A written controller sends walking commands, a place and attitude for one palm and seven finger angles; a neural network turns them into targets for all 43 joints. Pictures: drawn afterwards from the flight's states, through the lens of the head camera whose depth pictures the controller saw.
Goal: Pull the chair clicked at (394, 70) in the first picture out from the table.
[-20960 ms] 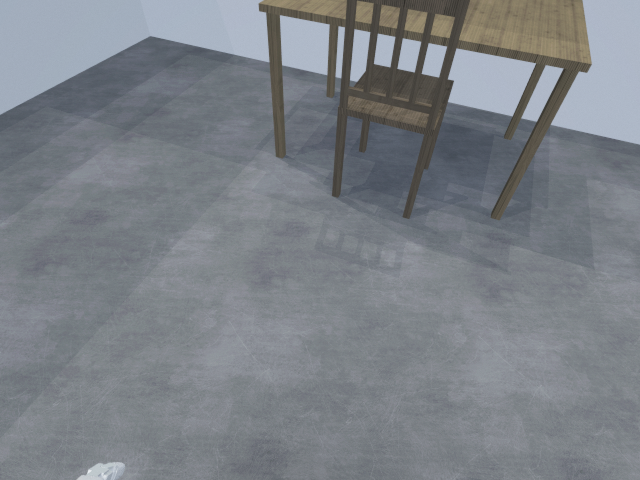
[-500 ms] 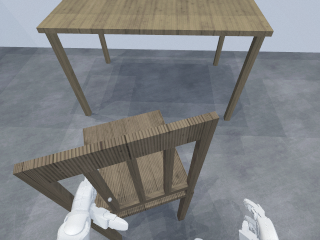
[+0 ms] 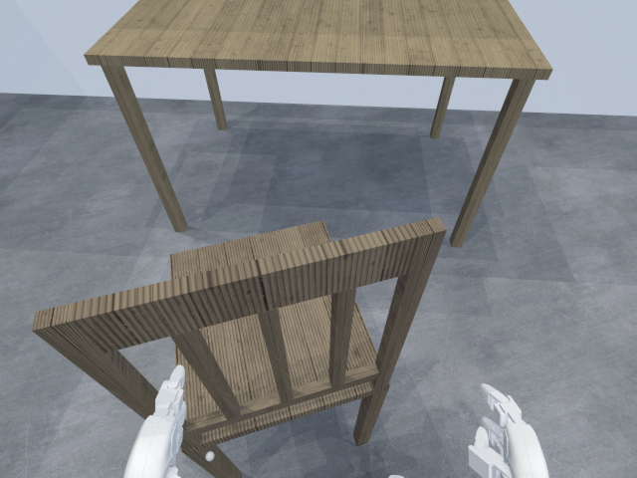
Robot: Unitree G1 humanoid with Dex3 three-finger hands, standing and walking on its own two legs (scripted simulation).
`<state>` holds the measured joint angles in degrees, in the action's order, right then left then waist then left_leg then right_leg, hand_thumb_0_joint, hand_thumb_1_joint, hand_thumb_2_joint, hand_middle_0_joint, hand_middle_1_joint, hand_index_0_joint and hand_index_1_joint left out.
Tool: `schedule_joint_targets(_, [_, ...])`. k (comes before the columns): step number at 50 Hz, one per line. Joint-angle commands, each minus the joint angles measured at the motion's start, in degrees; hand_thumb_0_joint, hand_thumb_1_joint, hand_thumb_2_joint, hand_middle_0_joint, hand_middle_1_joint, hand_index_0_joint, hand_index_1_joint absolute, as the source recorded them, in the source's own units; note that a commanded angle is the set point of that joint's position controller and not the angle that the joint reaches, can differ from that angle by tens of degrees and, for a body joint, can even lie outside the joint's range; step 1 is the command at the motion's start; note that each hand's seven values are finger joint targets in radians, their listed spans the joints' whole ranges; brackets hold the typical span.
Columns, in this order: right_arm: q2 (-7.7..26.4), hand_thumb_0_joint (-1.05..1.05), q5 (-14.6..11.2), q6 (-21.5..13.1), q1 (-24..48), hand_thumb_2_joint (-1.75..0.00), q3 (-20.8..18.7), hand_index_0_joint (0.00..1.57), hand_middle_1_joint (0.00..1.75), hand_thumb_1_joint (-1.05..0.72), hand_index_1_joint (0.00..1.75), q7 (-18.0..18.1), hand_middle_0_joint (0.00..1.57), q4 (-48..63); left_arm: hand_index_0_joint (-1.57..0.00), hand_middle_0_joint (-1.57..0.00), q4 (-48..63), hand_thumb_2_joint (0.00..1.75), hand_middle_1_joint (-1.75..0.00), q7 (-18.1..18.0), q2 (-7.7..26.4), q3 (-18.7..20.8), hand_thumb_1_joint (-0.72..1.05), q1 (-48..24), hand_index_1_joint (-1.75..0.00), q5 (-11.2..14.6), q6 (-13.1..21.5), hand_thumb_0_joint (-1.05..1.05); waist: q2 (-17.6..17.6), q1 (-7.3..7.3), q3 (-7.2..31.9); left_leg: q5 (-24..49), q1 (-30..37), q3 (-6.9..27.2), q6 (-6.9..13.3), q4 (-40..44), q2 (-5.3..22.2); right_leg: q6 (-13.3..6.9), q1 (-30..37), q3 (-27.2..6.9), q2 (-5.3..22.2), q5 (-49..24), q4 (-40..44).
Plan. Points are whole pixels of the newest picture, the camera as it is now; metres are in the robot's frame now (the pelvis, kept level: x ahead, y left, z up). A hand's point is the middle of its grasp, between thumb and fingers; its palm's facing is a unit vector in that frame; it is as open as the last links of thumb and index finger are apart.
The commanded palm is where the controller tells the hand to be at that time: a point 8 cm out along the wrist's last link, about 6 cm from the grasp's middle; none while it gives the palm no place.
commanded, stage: draw the fingers out of the gap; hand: left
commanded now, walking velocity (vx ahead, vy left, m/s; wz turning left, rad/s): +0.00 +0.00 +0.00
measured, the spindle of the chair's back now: (278, 359) +0.28 +0.07 -0.02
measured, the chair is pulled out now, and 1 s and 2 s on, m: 0.64 0.63 0.63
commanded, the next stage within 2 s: draw the hand back to the body in 0.28 s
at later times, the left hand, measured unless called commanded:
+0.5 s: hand out of the picture +0.11 +0.15 +0.00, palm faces +0.13 -0.99 -0.08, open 17.4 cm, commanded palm +0.07 +0.21 +0.03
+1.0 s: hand out of the picture +0.11 +0.20 +0.07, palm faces +0.07 -0.95 -0.30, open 16.5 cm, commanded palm +0.09 +0.25 +0.12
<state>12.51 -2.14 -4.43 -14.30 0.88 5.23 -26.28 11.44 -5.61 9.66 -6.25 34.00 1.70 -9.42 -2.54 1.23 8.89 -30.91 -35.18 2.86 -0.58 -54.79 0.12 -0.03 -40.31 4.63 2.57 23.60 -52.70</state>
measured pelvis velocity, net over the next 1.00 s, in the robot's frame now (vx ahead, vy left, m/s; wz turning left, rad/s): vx -0.02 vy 0.00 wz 0.01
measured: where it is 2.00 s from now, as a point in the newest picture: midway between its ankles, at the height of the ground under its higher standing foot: outside the picture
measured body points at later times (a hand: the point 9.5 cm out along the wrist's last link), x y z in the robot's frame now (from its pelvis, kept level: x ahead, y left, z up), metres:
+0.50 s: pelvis -0.01 +0.00 -0.01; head +0.02 +0.00 +0.43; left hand +0.10 +0.20 +0.01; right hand +0.18 -0.24 -0.08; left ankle -0.04 +0.13 -0.69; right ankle +0.02 -0.12 -0.69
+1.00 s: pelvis -0.02 +0.00 +0.00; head -0.01 -0.01 +0.45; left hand +0.11 +0.25 +0.09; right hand +0.17 -0.22 -0.07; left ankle -0.04 +0.13 -0.69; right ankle +0.02 -0.12 -0.69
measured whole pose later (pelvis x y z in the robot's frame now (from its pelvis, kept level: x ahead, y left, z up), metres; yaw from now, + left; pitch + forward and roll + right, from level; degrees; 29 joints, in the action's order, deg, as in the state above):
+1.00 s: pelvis -0.02 +0.00 +0.00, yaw +0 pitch +6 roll -2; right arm 10.9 -4.0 -10.6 -13.7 0.6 6.8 -31.1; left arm 25.0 0.0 20.8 4.1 45.5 6.9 5.8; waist -3.7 -2.0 6.1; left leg -30.3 -32.6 3.8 -0.6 -56.6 0.4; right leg 0.0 -36.4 5.5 2.2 22.0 -52.2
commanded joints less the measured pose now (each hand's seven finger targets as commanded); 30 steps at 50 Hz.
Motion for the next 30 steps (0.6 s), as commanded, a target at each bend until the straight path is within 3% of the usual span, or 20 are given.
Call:
schedule_joint_targets(1, [6.47,0.0,-0.08,-2.7,3.78,-0.9,-3.03,0.2,0.3,-0.9,0.3,0.57,0.2,10.26,0.0,0.0,11.63,0.2,0.0,-0.74,3.77,3.3,-0.55,5.07,0.0,-0.25,2.38,0.0,2.41,0.27,4.73,15.86,-2.53,-1.13,1.19,8.37,-0.79,-0.77,10.96,-0.62,-0.67,-9.99,7.08])
schedule_joint_targets(7, [5.83,0.0,-0.22,-2.14,4.52,-0.9,-3.64,0.2,0.3,-0.9,0.3,0.8,0.2,10.86,0.0,0.0,13.55,0.2,0.0,-0.5,4.42,4.24,-0.55,11.69,0.0,-0.45,2.34,0.0,2.36,-0.56,4.64,16.22,-4.19,-1.27,1.31,7.61,-0.84,-1.2,11.36,-0.89,-0.75,-10.58,6.68])
schedule_joint_targets(9, [5.88,0.0,-0.21,-2.45,4.06,-0.9,-3.57,0.2,0.3,-0.9,0.3,0.83,0.2,11.17,0.0,0.0,15.56,0.2,0.0,-0.22,3.69,2.87,-0.55,11.04,0.0,-0.23,3.14,0.0,2.52,0.26,4.69,15.6,-3.86,-1.17,1.38,7.12,-0.85,-0.92,10.35,-0.77,-0.73,-10.04,6.43])
schedule_joint_targets(12, [5.59,0.0,-0.28,-2.48,4.46,-0.9,-4.24,0.2,0.3,-0.9,0.3,1.07,0.2,11.12,0.0,0.0,15.87,0.2,0.0,-0.01,4.58,4.29,-0.55,16.52,0.0,-0.38,4.06,0.0,2.71,-0.78,5.41,16.24,-4.68,-1.11,1.33,6.71,-0.89,-1.32,10.71,-0.65,-0.89,-10.77,5.76])
schedule_joint_targets(13, [5.31,0.0,-0.36,-2.62,4.3,-0.9,-4.19,0.2,0.3,-0.9,0.3,1.02,0.2,11.49,0.0,0.0,16.76,0.2,0.0,0.19,3.09,2.65,-0.55,17.65,0.0,-0.43,4.46,0.0,2.84,-0.48,5.56,16.51,-4.48,-1.31,1.37,6.45,-0.93,-1.15,10.46,-0.64,-0.82,-11.23,5.51])
schedule_joint_targets(20, [5.17,0.0,-0.55,-2.75,4.64,-0.9,-4.69,0.2,0.3,-0.9,0.3,1.53,0.2,12.02,0.0,0.0,19.5,0.2,0.0,1.33,3.66,2.58,-0.55,21.2,0.0,-0.38,6.99,0.0,2.56,-0.14,4.33,12.99,-6.69,-1.19,1.63,5.12,-1.13,-1.08,7.03,-0.62,-1.05,-6.55,4.87])
schedule_joint_targets(21, [5.19,0.0,-0.72,-4.49,3.84,-0.9,-4.56,0.2,0.3,-0.9,0.3,1.53,0.2,11.15,0.0,0.0,25.84,0.2,0.0,3.04,0.59,2.9,-0.55,15.38,0.0,6.03,13.38,0.0,4.51,1.19,3.44,13.5,-7.07,-0.76,1.4,3.2,-1.57,-0.88,4.69,0.49,-1.48,-7.34,4.32])
schedule_joint_targets(23, [5.53,0.0,-0.85,-6.32,3.61,-0.9,-5.15,0.2,0.3,-0.9,0.3,1.63,0.2,9.27,0.0,0.0,25.6,0.2,0.0,4.42,4.34,6.26,-0.55,16.64,0.0,6.95,18.64,0.0,2.64,0.16,6.53,13.87,-6.7,-0.9,1.34,2.59,-1.55,-1.14,5.29,-0.24,-1.5,-7.11,3.38])
schedule_joint_targets(26, [5.26,0.0,-1.37,-7.96,3.87,-0.9,-5.11,0.2,0.3,-0.9,0.3,0.76,0.2,7.99,0.0,0.0,25.92,0.2,0.0,6.69,4.22,6.59,-0.55,17.1,0.0,8.12,24.08,0.0,-1.25,-0.2,6.47,15.03,-5.71,-0.62,0.81,2.39,-1.48,-1.4,3.77,0.37,-1.56,-6.98,1.89])
schedule_joint_targets(28, [5.01,0.0,-1.52,-8.27,4.76,-0.9,-5.37,0.2,0.3,-0.9,0.3,-0.22,0.2,6.98,0.0,0.0,23.5,0.2,0.0,8.4,3.88,6.59,-0.55,17.72,0.0,8.39,27.35,0.0,0.43,-0.16,4.9,15.01,-7.07,-0.26,0.63,1.87,-1.21,-1.43,2.98,0.45,-1.69,-7.17,1.09])
schedule_joint_targets(30, [5.06,0.0,-1.63,-8.72,5.3,-0.9,-5.48,0.2,0.3,-0.9,0.3,-0.58,0.2,7.23,0.0,0.0,27.68,0.2,0.0,9.71,7.03,8.83,-0.55,14.66,0.0,9.24,30.23,0.0,-0.01,-0.52,6.91,13.24,-7.57,-0.49,0.78,1.71,-1.15,-1.51,3.69,-0.27,-1.64,-5.09,0.88])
